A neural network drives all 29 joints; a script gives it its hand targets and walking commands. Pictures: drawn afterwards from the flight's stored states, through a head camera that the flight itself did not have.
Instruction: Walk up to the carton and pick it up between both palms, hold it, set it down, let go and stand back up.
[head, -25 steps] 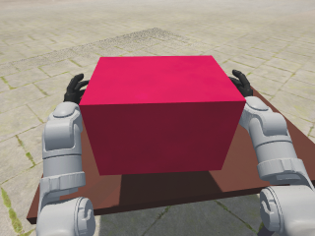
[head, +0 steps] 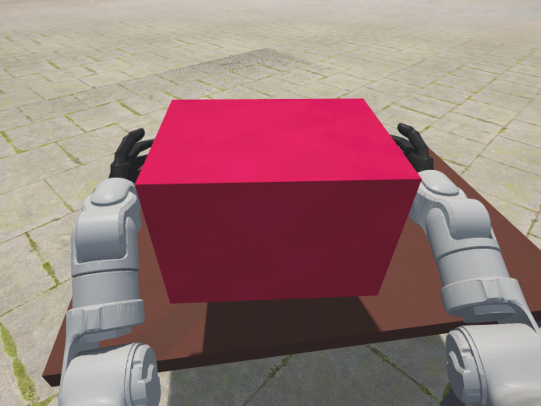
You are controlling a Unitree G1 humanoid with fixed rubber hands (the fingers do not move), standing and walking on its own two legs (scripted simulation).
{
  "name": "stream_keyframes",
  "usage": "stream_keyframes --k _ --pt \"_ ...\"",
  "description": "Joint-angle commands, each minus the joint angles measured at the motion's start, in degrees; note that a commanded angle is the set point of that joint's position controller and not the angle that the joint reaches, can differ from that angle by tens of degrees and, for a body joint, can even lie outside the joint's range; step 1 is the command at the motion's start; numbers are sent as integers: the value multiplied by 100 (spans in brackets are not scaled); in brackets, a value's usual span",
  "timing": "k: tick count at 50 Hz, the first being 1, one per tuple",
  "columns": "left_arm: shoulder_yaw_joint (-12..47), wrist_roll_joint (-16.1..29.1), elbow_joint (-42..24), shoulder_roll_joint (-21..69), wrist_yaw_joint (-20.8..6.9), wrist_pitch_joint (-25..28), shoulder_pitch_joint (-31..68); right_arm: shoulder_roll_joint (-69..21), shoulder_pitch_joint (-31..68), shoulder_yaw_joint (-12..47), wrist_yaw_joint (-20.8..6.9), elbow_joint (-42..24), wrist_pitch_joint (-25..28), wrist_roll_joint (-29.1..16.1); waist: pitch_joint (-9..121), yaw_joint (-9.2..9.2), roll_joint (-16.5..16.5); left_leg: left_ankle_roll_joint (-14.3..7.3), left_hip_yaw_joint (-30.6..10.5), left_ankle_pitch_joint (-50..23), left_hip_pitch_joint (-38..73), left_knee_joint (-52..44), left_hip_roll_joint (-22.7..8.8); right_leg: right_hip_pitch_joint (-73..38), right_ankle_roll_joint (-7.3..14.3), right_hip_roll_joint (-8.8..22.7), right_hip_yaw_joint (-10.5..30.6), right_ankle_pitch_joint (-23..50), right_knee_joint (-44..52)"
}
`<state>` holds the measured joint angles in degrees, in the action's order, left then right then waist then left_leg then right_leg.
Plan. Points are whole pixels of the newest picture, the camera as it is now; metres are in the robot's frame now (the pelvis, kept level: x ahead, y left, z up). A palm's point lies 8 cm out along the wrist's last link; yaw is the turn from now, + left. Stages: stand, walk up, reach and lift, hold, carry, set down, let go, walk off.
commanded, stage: hold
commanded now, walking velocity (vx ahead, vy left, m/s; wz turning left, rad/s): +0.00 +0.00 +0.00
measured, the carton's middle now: (272, 195) +0.39 +0.01 +0.17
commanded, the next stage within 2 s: none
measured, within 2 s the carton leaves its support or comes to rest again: neither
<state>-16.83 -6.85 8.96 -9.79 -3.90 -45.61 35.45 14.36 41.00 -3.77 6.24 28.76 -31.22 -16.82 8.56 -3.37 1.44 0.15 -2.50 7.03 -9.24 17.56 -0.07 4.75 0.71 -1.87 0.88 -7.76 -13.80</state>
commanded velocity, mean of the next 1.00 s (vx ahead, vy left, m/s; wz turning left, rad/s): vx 0.00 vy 0.00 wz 0.00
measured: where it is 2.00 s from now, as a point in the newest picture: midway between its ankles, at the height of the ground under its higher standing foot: outside the picture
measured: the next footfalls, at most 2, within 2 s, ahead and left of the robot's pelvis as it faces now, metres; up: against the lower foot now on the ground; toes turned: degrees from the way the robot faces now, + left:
none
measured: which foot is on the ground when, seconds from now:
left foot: down 0.00-1.00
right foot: down 0.00-1.00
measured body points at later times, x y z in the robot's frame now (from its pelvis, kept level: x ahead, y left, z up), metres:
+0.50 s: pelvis +0.01 +0.00 +0.00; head -0.06 +0.02 +0.45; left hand +0.37 +0.21 +0.22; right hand +0.38 -0.20 +0.22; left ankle +0.03 +0.12 -0.75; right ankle +0.00 -0.11 -0.75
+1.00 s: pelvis +0.00 +0.00 +0.00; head -0.06 +0.02 +0.45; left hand +0.37 +0.21 +0.22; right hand +0.38 -0.19 +0.22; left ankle +0.03 +0.12 -0.75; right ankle +0.00 -0.11 -0.75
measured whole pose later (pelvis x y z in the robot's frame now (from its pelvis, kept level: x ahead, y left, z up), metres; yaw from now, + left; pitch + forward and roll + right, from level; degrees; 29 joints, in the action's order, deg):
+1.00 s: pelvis +0.00 +0.00 +0.00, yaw +0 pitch -1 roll -1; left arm -17.5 -7.9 10.1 -9.3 -4.0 -46.8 36.5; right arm 14.1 42.5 -4.8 5.2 30.7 -32.5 -15.9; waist 8.3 -2.9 1.3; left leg -0.1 -2.3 6.6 -9.7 17.4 0.1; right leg 5.3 0.5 -1.8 1.2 -7.4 -13.8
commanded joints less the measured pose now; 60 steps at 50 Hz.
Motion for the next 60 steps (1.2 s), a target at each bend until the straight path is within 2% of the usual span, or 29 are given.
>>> stream_keyframes --k 1,6,7,8,9,13,17,19,22,23,26,29,30,33,34,36,37,38,41,42,45,48,49,50,52,53,54,58,60 --pt "2490 1090 -1309 2921 -698 465 4223 -3020 4806 1846 -927 -2309 350 -868 2100 2 -260 54 132 -1170 1018 -21 157 -384 -92 -93 -49 1150 60" --pt "2461 1075 -1354 2870 -728 448 4171 -2998 4731 1853 -887 -2358 329 -872 2102 -24 -249 57 137 -1214 1037 -7 170 -450 -109 -84 -40 1271 52" --pt "2336 836 -1000 2826 -744 379 4132 -2799 4636 1585 -907 -1851 229 -722 1586 -21 -365 62 115 -962 844 -112 143 -274 -58 -11 10 1032 135" --pt "2350 876 -1017 2922 -770 367 4147 -2873 4741 1625 -946 -1941 247 -722 1741 41 -239 29 108 -833 855 -124 105 -355 -52 -36 -18 863 116" --pt "2451 930 -1232 2938 -768 401 4319 -2932 4644 1606 -972 -1849 248 -729 1734 -27 -338 70 128 -884 786 -139 104 -378 -31 -20 7 905 101" --pt "2690 1153 -1651 3002 -671 471 4432 -3070 5009 1898 -957 -2625 320 -974 2444 -7 -342 83 62 -1463 1057 85 140 -581 -75 -61 38 1512 -17" --pt "2483 1042 -1201 2903 -685 457 4157 -2987 4741 1720 -944 -2238 270 -774 2081 -23 -183 6 60 -1096 912 -11 156 -434 -105 -16 49 1398 45" --pt "2575 1060 -1496 2953 -725 427 4034 -2963 4707 1869 -907 -2519 299 -893 2425 -36 -195 42 54 -1464 1071 90 149 -726 -128 -58 37 1755 -42" --pt "2552 1011 -1659 2870 -728 423 4116 -2935 4619 1896 -899 -2464 229 -956 2287 -34 -326 100 27 -1669 1104 111 149 -685 -112 -54 27 1862 -50" --pt "2431 925 -1353 2821 -750 371 4004 -2806 4558 1764 -888 -2303 206 -869 2034 -47 -334 102 31 -1500 1024 77 158 -611 -100 -39 13 1684 22" --pt "2446 928 -1576 2831 -763 365 3979 -2906 4564 1887 -884 -2472 208 -955 2184 -5 -246 71 71 -1612 1038 71 144 -717 -94 -61 28 1841 -43" --pt "2360 896 -1224 2816 -752 330 4180 -2892 4755 1707 -934 -2225 186 -779 1768 28 -237 41 81 -1053 806 -65 116 -464 -62 -39 4 1143 71" --pt "2565 1035 -1495 2976 -730 341 4146 -2874 4603 1707 -960 -2202 198 -829 1906 -21 -324 122 62 -1218 847 -48 64 -456 1 -93 -5 1218 13" --pt "2624 1135 -1683 2989 -705 403 4366 -2967 4793 1787 -997 -2457 234 -891 2178 -17 -342 112 70 -1345 988 37 75 -436 -15 -78 8 1311 4" --pt "2566 1065 -1491 2989 -685 382 4319 -2928 4831 1764 -996 -2412 225 -882 2114 14 -450 117 66 -1394 991 63 91 -422 -29 -68 15 1337 19" --pt "2739 1115 -1710 3021 -642 353 4136 -2839 4684 1808 -986 -2530 238 -1002 2359 -69 -613 226 53 -1775 1212 164 107 -508 1 -118 -24 1622 -22" --pt "2615 1060 -1482 2976 -649 324 4076 -2725 4737 1750 -971 -2489 229 -960 2164 -53 -494 204 32 -1678 1162 140 95 -447 -8 -107 -17 1542 32" --pt "2704 1137 -1788 3034 -634 344 4062 -2828 4714 1898 -987 -2624 243 -1058 2521 -14 -417 204 46 -1820 1278 188 97 -518 -29 -146 -59 1646 -43" --pt "2473 1010 -1637 2832 -643 332 4060 -2833 4565 1810 -1004 -2280 188 -916 2207 30 -196 101 88 -1490 1127 46 109 -495 -59 -88 -8 1459 30" --pt "2406 954 -1338 2800 -678 306 3998 -2786 4524 1661 -989 -2127 175 -818 1852 -27 -180 65 63 -1219 959 -32 112 -407 -60 -52 34 1283 72" --pt "2177 804 -838 2851 -793 259 4116 -2851 4771 1518 -1052 -1762 153 -620 1541 107 -104 -69 145 -461 563 -254 97 -322 -26 -8 55 512 174" --pt "2416 973 -1068 2941 -787 367 4417 -2913 4834 1542 -1034 -1820 241 -683 1935 -9 -341 21 137 -756 682 -129 101 -431 -5 -2 63 846 68" --pt "2730 1223 -1639 3113 -741 462 4673 -3107 5025 1761 -1034 -2311 335 -863 2607 -50 -486 105 108 -1211 933 27 105 -617 -23 -67 41 1252 -58" --pt "2736 1197 -1524 3104 -685 463 4563 -3014 5109 1770 -1008 -2495 337 -888 2577 -77 -533 139 57 -1449 1038 120 111 -610 -25 -77 45 1505 -37" --pt "2707 1260 -1663 2999 -624 544 4554 -3143 5109 1906 -972 -2717 336 -977 2772 -31 -358 87 49 -1623 1102 196 160 -648 -104 -66 41 1791 -63" --pt "2541 1161 -1322 2939 -625 511 4303 -3059 5102 1867 -949 -2675 324 -954 2467 82 -230 52 58 -1482 1005 140 186 -615 -136 -59 23 1718 -36" --pt "2398 1095 -1224 2840 -647 509 4297 -3021 4957 1810 -947 -2414 271 -893 2291 53 -103 12 89 -1201 887 15 169 -606 -140 -26 54 1490 25" --pt "2422 1008 -1007 2920 -700 422 4333 -2868 4794 1552 -1029 -1914 244 -697 1894 28 -308 -9 93 -582 684 -181 90 -276 0 -7 37 624 108" --pt "2335 921 -812 2980 -701 377 4340 -2833 4856 1505 -1066 -1613 231 -668 1613 39 -411 7 69 -584 665 -199 44 -225 35 -45 12 533 139"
